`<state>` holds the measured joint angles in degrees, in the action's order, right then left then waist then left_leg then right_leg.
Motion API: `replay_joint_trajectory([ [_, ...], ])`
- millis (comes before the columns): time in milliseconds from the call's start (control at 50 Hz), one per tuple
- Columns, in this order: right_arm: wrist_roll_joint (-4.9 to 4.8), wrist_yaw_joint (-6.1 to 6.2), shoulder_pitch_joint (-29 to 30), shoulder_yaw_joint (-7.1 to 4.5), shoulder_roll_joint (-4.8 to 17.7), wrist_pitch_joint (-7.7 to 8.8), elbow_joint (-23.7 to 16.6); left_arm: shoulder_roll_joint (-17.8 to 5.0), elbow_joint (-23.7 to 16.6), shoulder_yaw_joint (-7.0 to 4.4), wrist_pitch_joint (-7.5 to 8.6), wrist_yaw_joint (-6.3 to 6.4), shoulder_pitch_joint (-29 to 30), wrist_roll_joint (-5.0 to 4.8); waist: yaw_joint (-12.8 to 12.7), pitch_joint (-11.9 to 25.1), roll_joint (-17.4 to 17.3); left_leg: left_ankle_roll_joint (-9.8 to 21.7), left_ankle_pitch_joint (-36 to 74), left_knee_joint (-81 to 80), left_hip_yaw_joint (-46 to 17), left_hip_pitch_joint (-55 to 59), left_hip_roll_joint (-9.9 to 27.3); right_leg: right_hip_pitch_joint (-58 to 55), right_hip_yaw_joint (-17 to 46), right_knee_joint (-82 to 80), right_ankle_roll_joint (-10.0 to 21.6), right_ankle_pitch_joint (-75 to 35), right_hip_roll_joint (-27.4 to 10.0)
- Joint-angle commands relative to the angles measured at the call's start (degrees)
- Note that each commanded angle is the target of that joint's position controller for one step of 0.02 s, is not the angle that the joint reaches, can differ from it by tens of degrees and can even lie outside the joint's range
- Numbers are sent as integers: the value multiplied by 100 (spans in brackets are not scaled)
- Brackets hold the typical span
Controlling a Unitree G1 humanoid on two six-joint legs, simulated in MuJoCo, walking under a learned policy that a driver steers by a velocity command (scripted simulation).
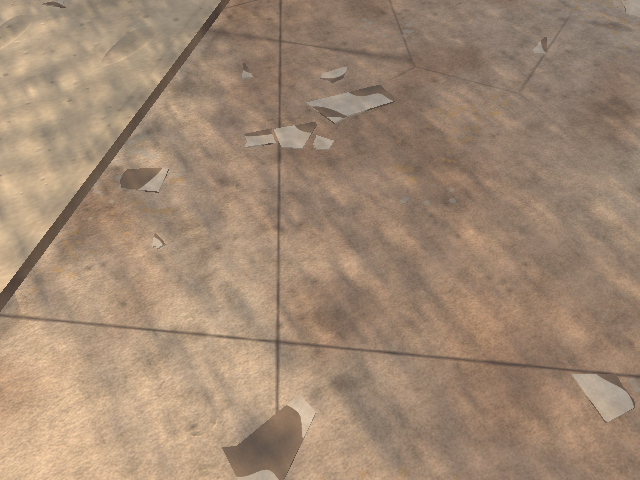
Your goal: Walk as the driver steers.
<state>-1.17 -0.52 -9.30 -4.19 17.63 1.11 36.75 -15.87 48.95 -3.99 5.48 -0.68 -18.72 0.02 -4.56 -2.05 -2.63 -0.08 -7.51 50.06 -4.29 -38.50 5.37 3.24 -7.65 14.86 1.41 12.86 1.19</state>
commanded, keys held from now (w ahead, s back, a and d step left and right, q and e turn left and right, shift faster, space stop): w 0.66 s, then no key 0.34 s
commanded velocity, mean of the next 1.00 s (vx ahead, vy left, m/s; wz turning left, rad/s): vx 0.42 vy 0.00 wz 0.09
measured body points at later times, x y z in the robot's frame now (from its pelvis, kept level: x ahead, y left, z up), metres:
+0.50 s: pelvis +0.28 +0.06 +0.00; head +0.30 +0.07 +0.45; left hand +0.43 +0.33 -0.11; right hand +0.34 -0.22 -0.11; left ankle +0.23 +0.15 -0.74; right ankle +0.44 -0.11 -0.68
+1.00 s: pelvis +0.51 +0.01 +0.00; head +0.55 +0.00 +0.45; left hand +0.59 +0.27 -0.13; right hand +0.65 -0.26 -0.13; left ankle +0.56 +0.18 -0.71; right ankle +0.55 -0.07 -0.75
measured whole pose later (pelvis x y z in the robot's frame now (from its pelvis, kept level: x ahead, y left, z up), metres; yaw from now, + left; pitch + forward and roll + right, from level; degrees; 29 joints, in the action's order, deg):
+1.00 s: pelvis +0.51 +0.01 +0.00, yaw +3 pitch +1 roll -1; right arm 0.0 2.2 -9.7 -2.8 16.1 0.0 46.3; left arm -13.8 53.0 -1.4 3.6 -1.5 -9.6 1.3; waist -1.4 -3.3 -2.4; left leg -2.8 -15.6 43.7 -3.5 -27.7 4.5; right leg 14.2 -3.4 20.5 4.1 7.3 3.3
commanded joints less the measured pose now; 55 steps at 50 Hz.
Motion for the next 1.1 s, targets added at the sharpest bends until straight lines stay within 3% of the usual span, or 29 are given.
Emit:
replay_joint_trajectory([
  [20,17,-106,498,78,22,154,-469,-959,-318,-182,54,11,312,-77,64,-109,542,46,691,-956,256,229,-54,117,610,-704,899,-1621,-1416],
  [80,-8,-182,946,92,71,190,-647,-1109,-88,-206,-42,9,-44,-161,-20,-246,595,175,487,-1497,411,287,-146,-337,612,-592,859,-1847,-1640],
  [120,13,-208,957,45,206,196,-700,-1211,22,-225,-120,23,-92,-206,125,-191,713,350,47,-1752,529,520,-282,-678,565,-264,775,-2695,-1767],
  [140,42,-204,703,-17,331,195,-649,-1283,52,-233,-152,40,-51,-223,337,14,807,463,-91,-1887,659,1014,-444,-745,465,136,698,-3622,-1744],
  [160,67,-184,24,-129,507,190,-448,-1291,78,-216,-188,62,34,-240,772,429,790,623,159,-2174,814,2055,-631,-585,230,945,558,-4400,-1589],
  [180,70,-121,-855,-287,812,162,-161,-1138,69,-142,-185,92,-7,-187,1165,970,700,776,378,-2124,699,3510,-620,100,31,2054,358,-4171,-1334],
  [200,127,-9,-1726,-416,1331,108,-14,-691,-148,24,-135,87,-93,9,1353,1777,-266,1273,383,-2000,-1137,5468,692,1870,-125,4110,61,-1879,-867],
  [220,105,-33,-1643,-370,1500,135,-31,-319,-164,170,-8,25,-547,-1,940,2498,-1201,2034,-356,-2840,-3675,6233,1732,3271,729,5563,-102,2140,-32],
  [240,74,-69,-1478,-235,972,179,-36,-905,-180,8,60,-24,-35,-187,1133,2020,-574,1826,-735,-3071,-3332,5866,1550,3858,1237,6005,-52,2018,-347],
  [260,67,-80,-1138,-168,809,218,-21,-967,-343,-10,107,-43,390,-275,1031,1178,-496,1623,-361,-3184,-2403,5072,1311,4100,1090,5879,14,1502,-581],
  [280,72,-91,-796,-125,664,242,-10,-874,-331,0,120,-4,539,-199,832,799,-137,1481,84,-3311,-1825,4336,1038,3920,1025,5546,7,1014,-792],
  [300,109,-110,-554,-83,513,269,-26,-854,-303,-24,88,10,512,-109,640,548,-177,1419,542,-3495,-1425,3750,860,3638,1041,5238,-37,683,-924],
  [320,148,-112,-420,-56,410,300,-31,-782,-243,-19,22,-2,347,-98,464,517,-240,1406,694,-3700,-1209,3379,750,3294,1096,5115,-75,447,-1010],
  [400,122,-62,-469,-106,549,438,186,-517,-298,36,-158,32,560,-31,337,230,-97,1525,1122,-4181,-656,2911,696,3388,1057,4346,-303,-218,-1032],
  [500,90,45,-833,-134,718,397,477,-344,-544,134,-82,-61,1547,-30,664,-75,-50,1245,889,-4314,-35,2958,452,3284,893,2448,-323,-1787,-790],
  [600,10,78,-1275,-183,845,311,849,-452,-795,149,-27,-198,2184,-78,831,-246,-64,1133,829,-4036,-92,3751,812,3321,921,1615,-100,-1690,-608],
  [660,-3,122,-1224,-219,923,217,960,-630,-769,87,8,-246,1909,-64,597,-45,-193,960,1859,-3501,-117,4234,942,2866,792,1415,146,-1022,-439],
  [680,16,141,-1088,-211,934,171,955,-763,-630,5,20,-225,1422,-21,296,234,-222,815,2996,-2834,33,4237,744,2150,599,1255,269,-1013,-223],
  [700,62,170,-1119,-151,804,130,937,-1035,-394,-126,28,-179,634,46,-42,830,-115,590,3390,-1736,265,3949,383,930,572,1248,433,-1581,-215],
  [720,225,195,-1450,-15,479,151,793,-1520,-290,-225,23,-141,-90,163,-82,1791,707,266,1640,89,499,2598,-115,-1007,1826,1716,905,-3161,-1381],
  [740,179,146,-2207,142,-75,227,927,-1609,-173,-237,-28,-167,-269,123,188,2515,2081,-105,-2784,1908,183,806,-1120,-2436,4091,1118,1814,-3268,-2458],
  [760,60,132,-1872,-1,572,290,1038,-1120,-232,-108,-41,-180,-259,-19,-89,2423,1306,-72,-3017,2484,-593,494,-932,-2205,4035,885,1668,-3083,-2283],
  [780,-62,134,-1351,-54,718,299,887,-952,-285,-47,-40,-162,219,-28,8,1598,1037,-42,-2678,2483,-407,153,-671,-1487,3145,846,1474,-3394,-2142],
  [800,-8,172,-1056,-38,678,275,849,-795,-333,3,-45,-149,617,-1,165,1156,595,-80,-2281,2180,-163,241,-379,-754,2577,743,1352,-3834,-1902],
  [820,70,207,-912,-63,635,220,823,-640,-334,43,-46,-135,881,24,321,865,495,-116,-1980,1822,-81,488,-186,-109,2231,595,1284,-4050,-1757],
  [880,92,259,-1190,-4,244,-6,913,-422,-213,131,-6,-129,1236,163,718,845,784,-231,-1525,904,-40,1585,-20,933,1558,234,1270,-4426,-1452],
  [960,140,305,-841,63,155,-117,890,-704,-23,70,-75,-46,1393,129,678,936,857,-304,-636,-611,124,2132,-49,1124,1113,96,1188,-4123,-1287],
  [1040,119,291,-408,11,303,-206,894,-725,192,96,-232,-14,1281,99,505,692,746,-229,-305,-1389,147,2387,-83,1160,1293,-24,1084,-2067,-1309],
  [1100,235,296,-305,-4,327,-176,940,-480,320,201,-305,-8,1209,22,610,414,541,-39,561,-2659,130,3034,-74,1366,1323,214,622,-433,-964],
])
Keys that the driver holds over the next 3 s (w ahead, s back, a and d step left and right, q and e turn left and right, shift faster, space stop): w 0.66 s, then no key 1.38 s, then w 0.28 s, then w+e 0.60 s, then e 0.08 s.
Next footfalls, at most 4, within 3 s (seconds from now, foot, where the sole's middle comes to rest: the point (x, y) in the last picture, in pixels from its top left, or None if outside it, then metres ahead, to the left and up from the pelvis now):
0.18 left None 0.27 0.15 -0.78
0.70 right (398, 425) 0.59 -0.07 -0.78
1.10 left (285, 404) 0.62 0.17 -0.78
2.80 right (383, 271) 1.00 -0.04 -0.78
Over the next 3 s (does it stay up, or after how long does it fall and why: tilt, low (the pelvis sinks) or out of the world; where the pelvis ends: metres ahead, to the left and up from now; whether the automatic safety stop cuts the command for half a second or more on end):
stays up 0.94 0.03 -0.01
